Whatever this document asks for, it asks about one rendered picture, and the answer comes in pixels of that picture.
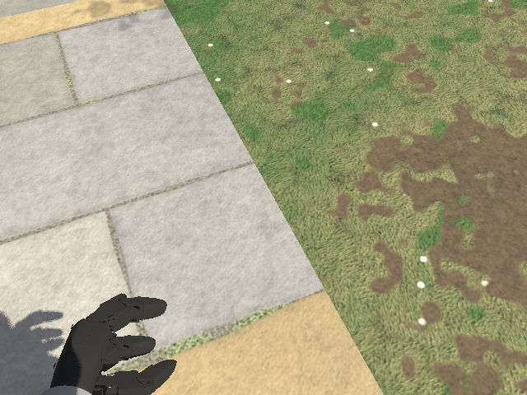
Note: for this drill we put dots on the robot left hand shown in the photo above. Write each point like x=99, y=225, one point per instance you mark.
x=92, y=347

